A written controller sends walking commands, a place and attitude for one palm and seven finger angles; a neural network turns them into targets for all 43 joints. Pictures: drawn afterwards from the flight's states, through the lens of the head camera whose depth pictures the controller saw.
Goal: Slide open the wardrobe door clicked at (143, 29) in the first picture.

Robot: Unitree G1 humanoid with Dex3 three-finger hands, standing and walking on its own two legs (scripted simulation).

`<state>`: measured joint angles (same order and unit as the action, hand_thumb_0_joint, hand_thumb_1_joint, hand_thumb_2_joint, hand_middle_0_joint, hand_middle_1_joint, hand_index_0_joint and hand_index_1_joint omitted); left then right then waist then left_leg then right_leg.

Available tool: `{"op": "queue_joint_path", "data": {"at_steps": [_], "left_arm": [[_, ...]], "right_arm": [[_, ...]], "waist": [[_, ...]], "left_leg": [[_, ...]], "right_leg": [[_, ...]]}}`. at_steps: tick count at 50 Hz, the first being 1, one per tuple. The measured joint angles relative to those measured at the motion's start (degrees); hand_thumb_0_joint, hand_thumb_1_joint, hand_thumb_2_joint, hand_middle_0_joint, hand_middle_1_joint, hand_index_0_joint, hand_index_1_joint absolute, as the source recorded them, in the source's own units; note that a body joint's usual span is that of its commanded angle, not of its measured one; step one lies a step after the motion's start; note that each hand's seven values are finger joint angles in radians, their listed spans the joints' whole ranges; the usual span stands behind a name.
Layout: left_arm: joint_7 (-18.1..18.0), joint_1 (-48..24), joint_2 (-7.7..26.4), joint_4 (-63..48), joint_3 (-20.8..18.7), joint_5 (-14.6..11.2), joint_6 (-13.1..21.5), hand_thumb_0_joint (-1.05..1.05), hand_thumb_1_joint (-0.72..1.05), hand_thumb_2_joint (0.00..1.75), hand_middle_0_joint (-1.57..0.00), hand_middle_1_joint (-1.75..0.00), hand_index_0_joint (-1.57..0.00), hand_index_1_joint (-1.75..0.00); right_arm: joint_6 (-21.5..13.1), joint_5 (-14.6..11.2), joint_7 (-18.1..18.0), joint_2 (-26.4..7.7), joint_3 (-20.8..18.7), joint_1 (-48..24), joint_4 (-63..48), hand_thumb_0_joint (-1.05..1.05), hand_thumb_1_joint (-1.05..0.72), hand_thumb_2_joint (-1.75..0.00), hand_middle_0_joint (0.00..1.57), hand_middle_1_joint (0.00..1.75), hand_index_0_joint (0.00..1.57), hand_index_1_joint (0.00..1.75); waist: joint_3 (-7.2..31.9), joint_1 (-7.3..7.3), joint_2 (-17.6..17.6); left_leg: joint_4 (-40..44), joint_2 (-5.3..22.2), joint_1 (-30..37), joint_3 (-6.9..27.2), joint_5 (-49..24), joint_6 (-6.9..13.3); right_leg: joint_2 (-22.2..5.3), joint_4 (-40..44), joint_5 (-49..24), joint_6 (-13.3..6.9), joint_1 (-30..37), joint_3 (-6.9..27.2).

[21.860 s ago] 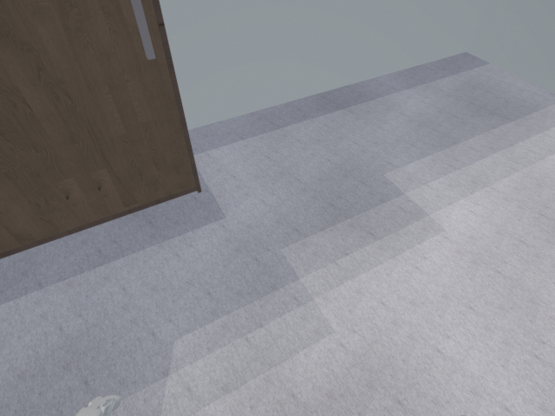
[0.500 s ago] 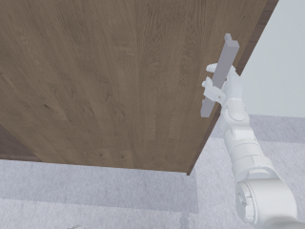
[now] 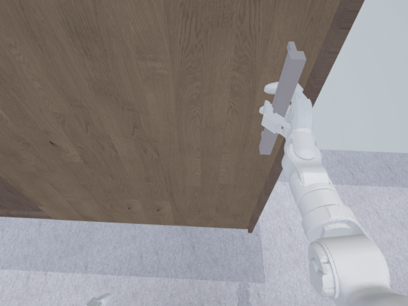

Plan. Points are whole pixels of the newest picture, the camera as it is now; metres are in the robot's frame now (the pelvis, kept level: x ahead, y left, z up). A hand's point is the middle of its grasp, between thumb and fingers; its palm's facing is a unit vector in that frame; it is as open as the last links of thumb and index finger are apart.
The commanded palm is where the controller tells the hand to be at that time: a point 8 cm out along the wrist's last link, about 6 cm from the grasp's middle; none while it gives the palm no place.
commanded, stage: step sideways, sliding the door along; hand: right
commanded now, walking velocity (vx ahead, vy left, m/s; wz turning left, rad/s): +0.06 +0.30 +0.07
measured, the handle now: (276, 105) +0.51 -0.10 +0.12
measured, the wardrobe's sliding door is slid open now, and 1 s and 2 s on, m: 0.01 0.06 0.36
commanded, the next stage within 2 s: none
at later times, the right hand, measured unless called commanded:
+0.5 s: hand (266, 116) +0.46 -0.07 +0.12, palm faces +0.15 +0.98 -0.11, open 5.5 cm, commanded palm +0.43 -0.07 +0.13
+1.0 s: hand (240, 115) +0.46 -0.02 +0.12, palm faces +0.30 +0.95 -0.11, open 6.4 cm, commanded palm +0.42 +0.00 +0.13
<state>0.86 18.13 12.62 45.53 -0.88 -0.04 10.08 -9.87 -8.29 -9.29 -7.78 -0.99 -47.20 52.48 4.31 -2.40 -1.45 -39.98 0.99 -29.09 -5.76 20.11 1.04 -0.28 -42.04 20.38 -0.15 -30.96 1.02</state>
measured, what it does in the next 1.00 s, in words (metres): steps to the left: left foot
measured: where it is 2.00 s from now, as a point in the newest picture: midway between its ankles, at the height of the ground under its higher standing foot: outside the picture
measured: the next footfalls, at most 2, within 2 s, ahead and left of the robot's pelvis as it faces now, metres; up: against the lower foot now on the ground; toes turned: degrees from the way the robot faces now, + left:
left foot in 0.84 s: +0.13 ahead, +0.27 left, +0.00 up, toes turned +4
right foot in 1.02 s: +0.08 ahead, +0.00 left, +0.00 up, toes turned -14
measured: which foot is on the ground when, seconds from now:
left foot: down 0.00-0.58, up 0.60-0.82, down 0.84-1.00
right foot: down 0.00-0.90, up 0.92-1.00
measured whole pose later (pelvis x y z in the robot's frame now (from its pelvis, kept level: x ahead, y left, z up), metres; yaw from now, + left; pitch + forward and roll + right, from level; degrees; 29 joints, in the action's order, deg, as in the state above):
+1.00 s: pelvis +0.06 +0.17 +0.01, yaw -5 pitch -1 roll -1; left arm -4.9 6.1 14.1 37.2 -0.6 -3.0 2.0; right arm -1.3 -7.7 -10.0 -10.4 -3.6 -33.3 28.5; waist -10.2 3.4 -3.9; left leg -38.5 4.1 -18.5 -7.9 16.8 1.4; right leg -6.6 -44.3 24.8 3.3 -18.6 -2.6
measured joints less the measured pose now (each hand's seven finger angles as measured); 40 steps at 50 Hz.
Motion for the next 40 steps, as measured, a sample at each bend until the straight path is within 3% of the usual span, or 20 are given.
{"op": "queue_joint_path", "data": {"at_steps": [4, 14, 15, 19, 23, 25, 27, 28, 29, 30, 33, 40], "left_arm": [[-2.8, -2.0, -0.1, -1.6, 1.1, -1.0, -3.8, 0.00, 0.90, 0.90, -0.21, -0.30, -0.20, -0.30], [-6.2, -4.2, 0.2, -5.6, 1.0, -1.3, -6.7, 0.00, 0.90, 0.90, -0.21, -0.30, -0.20, -0.30], [-6.2, -4.3, 0.2, -5.6, 1.1, -1.3, -7.0, 0.00, 0.90, 0.90, -0.21, -0.30, -0.20, -0.30], [-6.1, -3.9, 1.3, -4.5, 1.5, -2.1, -8.3, 0.00, 0.90, 0.90, -0.20, -0.30, -0.20, -0.30], [-6.3, -3.8, 1.7, -2.0, 1.5, -2.6, -8.5, 0.01, 0.90, 0.90, -0.21, -0.30, -0.20, -0.30], [-6.6, -3.8, 2.1, -2.0, 1.3, -2.2, -8.1, 0.01, 0.90, 0.90, -0.21, -0.30, -0.20, -0.30], [-7.0, -3.8, 2.9, -2.7, 0.9, -1.9, -7.8, 0.01, 0.90, 0.90, -0.21, -0.30, -0.20, -0.30], [-7.1, -3.9, 3.5, -3.3, 0.8, -1.8, -7.8, 0.01, 0.90, 0.90, -0.21, -0.30, -0.20, -0.30], [-7.1, -4.3, 4.0, -3.8, 0.4, -1.9, -7.9, 0.01, 0.90, 0.90, -0.21, -0.30, -0.20, -0.30], [-6.7, -5.2, 4.0, -4.1, -0.1, -1.9, -8.1, 0.01, 0.90, 0.90, -0.20, -0.30, -0.20, -0.30], [-5.0, -7.6, 3.6, -5.2, -0.4, -2.2, -8.7, 0.01, 0.90, 0.90, -0.20, -0.30, -0.20, -0.30], [-3.3, -9.7, -0.4, -8.9, 1.4, -2.6, -9.2, 0.01, 0.90, 0.90, -0.20, -0.30, -0.20, -0.30]], "right_arm": [[0.7, 2.9, 2.6, -1.9, -2.6, 1.0, -0.8, -0.01, -0.68, -0.78, 0.43, 1.40, 0.41, 1.40], [5.3, 0.3, 4.0, -6.9, -4.4, 1.4, -1.9, -0.02, -0.68, -0.75, 0.45, 1.40, 0.41, 1.40], [5.7, 0.0, 3.9, -7.4, -4.6, 1.4, -1.8, -0.02, -0.67, -0.75, 0.45, 1.40, 0.42, 1.40], [7.7, -1.1, 2.4, -7.3, -5.7, 1.1, -1.2, -0.02, -0.67, -0.76, 0.44, 1.38, 0.43, 1.40], [8.6, 0.0, 1.7, -5.9, -5.1, 0.1, -1.1, -0.01, -0.69, -0.75, 0.41, 1.34, 0.43, 1.40], [8.6, 0.2, 1.1, -5.3, -3.9, 0.7, -2.8, -0.01, -0.69, -0.75, 0.40, 1.32, 0.43, 1.40], [8.3, 0.1, 0.6, -4.7, -2.5, 1.5, -5.4, 0.00, -0.69, -0.75, 0.40, 1.32, 0.41, 1.40], [8.1, 0.0, 0.5, -4.5, -1.5, 2.1, -7.0, 0.00, -0.70, -0.75, 0.40, 1.33, 0.40, 1.40], [7.9, -0.4, 0.4, -4.5, -0.8, 2.6, -8.6, 0.00, -0.70, -0.75, 0.41, 1.34, 0.38, 1.40], [7.6, -0.9, 0.5, -4.7, -0.2, 2.8, -9.9, 0.00, -0.70, -0.75, 0.41, 1.34, 0.36, 1.40], [7.5, -1.2, 0.6, -4.5, 0.4, 3.3, -12.1, 0.00, -0.72, -0.76, 0.40, 1.36, 0.29, 1.40], [8.8, -1.3, 0.5, -4.9, 0.0, 6.8, -16.5, 0.00, -0.73, -0.78, 0.37, 1.32, 0.26, 1.40]], "waist": [[-2.2, -0.12, 0.3], [-8.1, 1.30, 0.2], [-8.5, 1.54, 0.0], [-10.1, 1.18, -3.3], [-11.2, 2.17, -0.7], [-11.9, 2.84, 0.6], [-12.3, 3.38, 1.0], [-12.4, 3.77, 0.7], [-12.7, 4.10, 0.3], [-13.6, 4.53, 0.5], [-15.7, 6.00, 0.0], [-16.4, 8.65, -2.3]], "left_leg": [[1.7, -0.8, 2.6, 1.5, -0.9, 0.0], [-1.1, -2.6, 6.4, 3.8, 0.0, -0.5], [-1.1, -2.7, 6.9, 3.7, 0.6, -0.3], [1.8, -4.8, 10.4, 0.6, -0.3, 4.0], [3.5, -2.9, 13.0, -0.6, -0.1, 4.9], [5.0, -2.1, 14.1, -0.7, -0.6, 5.0], [5.3, -1.7, 14.3, -1.2, -0.5, 4.9], [3.8, -2.0, 13.6, -1.5, -0.1, 4.6], [0.4, -2.3, 12.0, -1.0, 0.3, 3.3], [-4.5, -2.5, 10.1, 0.8, 2.5, 1.8], [-12.6, -2.9, 6.5, 5.3, 7.0, 0.3], [-3.5, 0.7, 7.7, 4.8, 1.1, -0.5]], "right_leg": [[-0.8, 1.9, -0.3, -0.1, 3.4, -1.5], [-3.1, 2.1, 0.4, 1.1, 10.2, -4.8], [-3.5, 1.8, 0.7, 1.4, 10.6, -4.8], [-5.8, -0.5, 0.2, 2.3, 10.7, -2.7], [-2.6, -13.4, 8.7, 1.2, 7.7, -2.3], [-2.0, -9.8, 7.6, 1.2, 8.7, -4.2], [-2.3, -0.2, 0.9, 1.4, 11.0, -6.4], [-3.0, 5.8, -6.7, 1.1, 12.9, -7.2], [-3.5, 8.1, -8.6, 1.0, 13.9, -7.5], [-3.6, 7.8, -7.0, 1.1, 14.3, -7.7], [-4.8, 6.8, -3.2, 2.2, 15.5, -7.6], [-10.6, 6.5, -1.5, 6.6, 18.6, -4.9]]}}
